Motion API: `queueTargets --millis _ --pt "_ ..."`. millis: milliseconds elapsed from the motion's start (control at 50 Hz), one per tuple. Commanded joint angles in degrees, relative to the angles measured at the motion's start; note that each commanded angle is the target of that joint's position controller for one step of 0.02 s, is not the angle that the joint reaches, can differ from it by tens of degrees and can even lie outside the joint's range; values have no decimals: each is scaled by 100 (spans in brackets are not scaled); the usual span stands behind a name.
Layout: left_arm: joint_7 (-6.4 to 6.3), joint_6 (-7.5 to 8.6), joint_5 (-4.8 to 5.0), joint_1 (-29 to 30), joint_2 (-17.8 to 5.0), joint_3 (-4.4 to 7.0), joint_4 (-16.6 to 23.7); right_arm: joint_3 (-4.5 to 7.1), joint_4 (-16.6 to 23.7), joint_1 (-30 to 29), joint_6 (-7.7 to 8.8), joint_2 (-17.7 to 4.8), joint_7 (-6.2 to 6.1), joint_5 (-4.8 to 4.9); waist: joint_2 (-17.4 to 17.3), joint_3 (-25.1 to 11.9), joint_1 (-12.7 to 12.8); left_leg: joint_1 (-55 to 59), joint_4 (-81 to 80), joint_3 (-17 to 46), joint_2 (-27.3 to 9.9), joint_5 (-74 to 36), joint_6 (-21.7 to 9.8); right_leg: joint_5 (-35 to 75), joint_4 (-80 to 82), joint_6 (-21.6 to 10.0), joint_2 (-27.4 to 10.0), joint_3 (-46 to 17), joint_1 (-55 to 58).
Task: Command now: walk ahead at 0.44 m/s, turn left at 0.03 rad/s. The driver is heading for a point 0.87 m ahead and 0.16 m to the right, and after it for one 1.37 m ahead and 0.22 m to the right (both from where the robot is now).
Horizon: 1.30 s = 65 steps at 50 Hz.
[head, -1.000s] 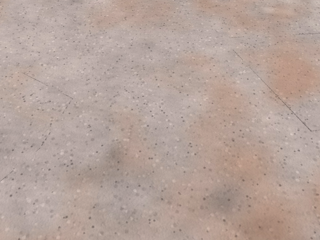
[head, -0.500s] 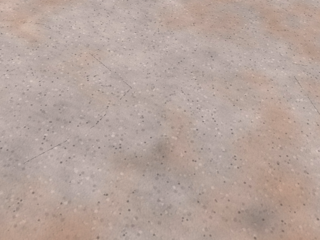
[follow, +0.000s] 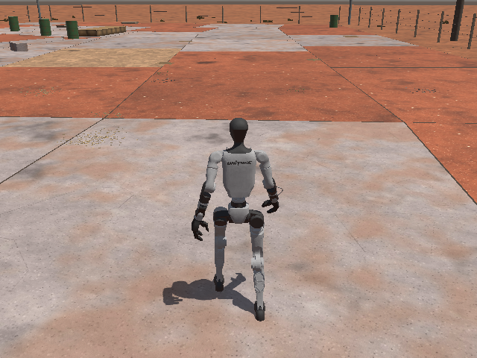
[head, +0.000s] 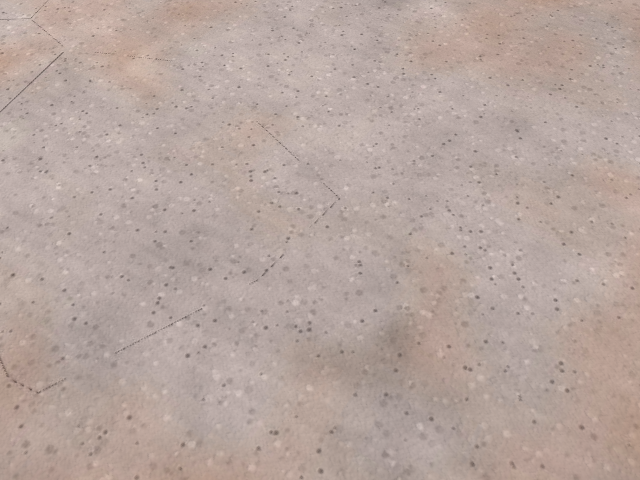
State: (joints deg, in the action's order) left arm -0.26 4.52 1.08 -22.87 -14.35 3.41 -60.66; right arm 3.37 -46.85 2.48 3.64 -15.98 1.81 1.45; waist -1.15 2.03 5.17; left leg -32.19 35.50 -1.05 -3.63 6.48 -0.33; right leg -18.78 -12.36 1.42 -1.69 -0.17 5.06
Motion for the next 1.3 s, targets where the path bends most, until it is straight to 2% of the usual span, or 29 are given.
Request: queueTargets --millis 20,60,80,100,120,140,180,300,520,580,620,640,660,680,700,720,740,780,840,940,1060,1100,1120,1140,1160,1180,1200,1240,1300 --pt "-18 42 63 249 -1200 228 302 110 510 -457 82 -509 17 29 881 387 -363 789 -366 -156 187 -160 -204 2059 274 -976 -1370 -579 -839" --pt "-28 -5 39 305 -1109 192 329 327 139 813 61 -843 -31 22 740 -350 -1033 2435 -431 -340 456 -6 -473 3753 -1262 -718 -1055 -125 -1027" --pt "-38 -19 -46 294 -935 117 410 454 -94 1804 41 -1113 -87 14 403 -993 -1465 3870 -350 192 -13 223 -703 3272 -2757 -498 -777 98 -1893" --pt "-28 49 -39 -296 -128 -108 572 563 -242 2440 13 -1715 -100 -130 -1379 -1987 -1270 5470 -1222 3066 -1650 1988 -1569 574 -5146 -144 163 269 -3711" --pt "-5 161 67 -83 -427 -47 529 395 -220 2363 60 -1254 -49 -112 -1363 -2060 -1291 5125 -2195 4442 -1937 2678 -1616 -1349 -6065 -253 270 -668 -4192" --pt "20 213 241 360 -857 91 693 284 -159 1805 112 -974 -41 -111 -1067 -1124 -1151 4389 -2243 3609 -1837 2747 -1322 -1040 -6447 -419 -26 -715 -4700" --pt "-33 184 152 665 -823 130 745 173 -51 988 193 -604 -25 -147 -494 -362 -784 2981 -2428 2135 -1403 1649 -1019 -90 -5933 -540 -549 -538 -4392" --pt "-50 -178 88 771 -456 170 820 170 -292 907 356 -479 -121 -256 -285 115 -433 2256 -3029 425 -1060 149 -945 1136 -5025 -408 -695 -748 -4362" --pt "348 -76 6 2557 -219 -12 1752 233 -524 1785 109 -739 -320 -141 51 558 -968 3830 -2705 -992 -1248 -1639 -804 2072 -2429 -477 -372 183 -4985" --pt "454 -90 47 2391 -435 78 1963 290 -417 1676 -46 -970 -375 -102 -282 148 -681 4185 -1734 -1226 -1308 -4383 -672 1237 -2337 -740 99 704 -4206" --pt "429 -121 98 1306 -884 307 1819 317 -327 1554 -145 -1123 -419 -99 -530 -552 -43 3967 -116 -1290 -1218 -5587 -521 853 -2292 -1037 536 852 -2686" --pt "332 -143 94 348 -1245 505 1617 299 -254 1427 -135 -1130 -432 -82 -335 -1020 482 3075 1287 -1355 -986 -4716 -289 1170 -1812 -1293 559 502 -1090" --pt "184 -217 68 -100 -1744 626 1513 142 -67 1675 -28 -540 -386 -252 858 -1509 233 1017 3248 -1258 -373 -446 11 990 -1846 -1825 -728 -1676 750" --pt "215 -136 10 22 -1900 593 1702 -21 209 1824 246 -181 -289 -144 1291 -2320 -111 -686 4743 74 766 2859 170 240 -819 -2908 -1832 -4950 1954" --pt "221 -95 -40 -29 -1406 459 1687 96 378 1005 456 -667 -201 82 602 -1979 249 -1359 4838 762 405 2479 17 290 -427 -2525 -1674 -4436 1856" --pt "213 -38 -17 258 -1149 397 1693 92 471 774 554 -698 -169 162 411 -1224 102 -1501 4392 692 127 1946 -118 647 -416 -2278 -1457 -3476 1077" --pt "217 -3 6 710 -982 346 1793 102 389 798 575 -655 -216 44 -76 -804 -225 -1151 3818 654 -135 1583 -115 1151 -383 -2053 -1165 -2819 141" --pt "176 11 -76 1167 -735 252 1993 195 336 968 431 -758 -238 -131 63 -500 -590 -407 3224 653 -355 1250 16 1953 -155 -1952 -848 -2180 -1006" --pt "81 38 -66 1056 -879 269 1971 146 391 981 245 -532 -234 -205 179 -364 -667 -222 2428 410 -433 824 297 2771 48 -1937 -723 -1541 -1677" --pt "-14 -4 -31 609 -965 260 1800 -2 657 -46 273 -280 -167 -172 458 -182 -184 181 186 139 -124 -1260 364 2247 42 -1455 -281 -796 -1929" --pt "-15 -74 -21 175 -1038 259 1567 50 884 -483 379 -578 -5 -99 640 -3 -76 -110 -654 265 40 -813 -35 2051 -475 -1325 -980 -1416 -731" --pt "-39 -123 -31 294 -1098 277 1575 111 804 -44 407 -716 7 -98 770 -145 -374 397 -787 132 185 -344 -252 3081 -938 -1178 -1012 -1419 -487" --pt "-39 -145 -47 391 -1031 243 1608 207 610 622 417 -878 -14 -116 681 -549 -730 1299 -913 -3 314 -456 -423 3898 -1694 -1050 -736 -1200 -547" --pt "-37 -150 -109 430 -827 145 1716 289 448 1542 421 -1148 -43 -191 390 -1361 -1121 2830 -629 571 -286 -711 -754 3397 -3050 -862 -408 -922 -1244" --pt "-33 -60 -63 -387 -408 23 1776 424 317 2133 378 -1687 -41 -294 -1038 -2245 -914 4955 -842 2950 -1587 -394 -1708 1250 -5301 -345 509 -417 -3240" --pt "-13 13 -62 -357 -588 22 1733 323 225 2225 331 -1300 20 -162 -1570 -2399 -959 5263 -1695 4410 -1903 -242 -1972 -1465 -6069 -223 709 -719 -4198" --pt "5 43 1 143 -1008 123 1825 208 342 1752 299 -969 19 -81 -953 -1507 -971 4642 -1629 3693 -1727 -364 -1705 -1308 -6492 -212 351 -772 -4657" --pt "-21 43 -125 826 -959 125 1997 93 505 1026 200 -674 13 -132 -75 -605 -741 3037 -1602 2261 -1227 -2211 -1474 -714 -5984 -137 -50 -429 -4447" --pt "-97 -85 -182 657 -649 102 2058 92 490 869 181 -706 -21 -198 -344 -637 -383 2183 -1742 1542 -811 -3718 -1428 -394 -4961 21 -168 -355 -3635"
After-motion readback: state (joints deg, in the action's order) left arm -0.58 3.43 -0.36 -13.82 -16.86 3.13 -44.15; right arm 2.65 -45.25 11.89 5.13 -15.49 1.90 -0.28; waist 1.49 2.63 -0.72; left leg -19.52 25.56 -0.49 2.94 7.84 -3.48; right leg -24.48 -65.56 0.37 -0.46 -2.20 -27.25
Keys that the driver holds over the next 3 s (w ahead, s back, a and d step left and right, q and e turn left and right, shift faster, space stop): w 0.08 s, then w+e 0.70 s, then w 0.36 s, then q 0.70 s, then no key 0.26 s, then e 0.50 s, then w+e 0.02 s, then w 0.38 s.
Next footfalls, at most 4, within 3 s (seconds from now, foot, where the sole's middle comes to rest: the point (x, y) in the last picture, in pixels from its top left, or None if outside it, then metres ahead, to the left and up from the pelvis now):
0.08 left None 0.21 0.14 -0.77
0.64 right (419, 471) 0.50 -0.11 -0.77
1.14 left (381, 316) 0.86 -0.03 -0.77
1.60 right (482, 312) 0.89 -0.27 -0.77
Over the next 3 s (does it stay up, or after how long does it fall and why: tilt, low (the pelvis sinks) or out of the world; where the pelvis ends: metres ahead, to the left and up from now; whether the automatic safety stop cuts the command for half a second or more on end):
stays up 0.89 -0.10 0.00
